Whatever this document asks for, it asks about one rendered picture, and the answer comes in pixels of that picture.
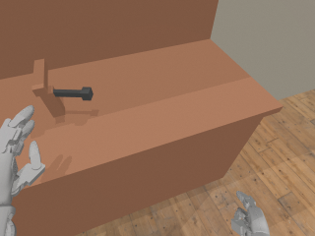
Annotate right robot hand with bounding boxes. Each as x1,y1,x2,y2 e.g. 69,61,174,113
230,191,270,236

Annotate counter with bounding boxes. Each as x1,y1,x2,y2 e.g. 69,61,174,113
0,0,284,236

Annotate tap lever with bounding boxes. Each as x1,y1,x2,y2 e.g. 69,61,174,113
53,87,94,101

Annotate robot left forearm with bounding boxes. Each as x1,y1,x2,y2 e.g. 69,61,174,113
0,204,17,236

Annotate left robot hand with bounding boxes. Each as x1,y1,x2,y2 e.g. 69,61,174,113
0,105,45,205

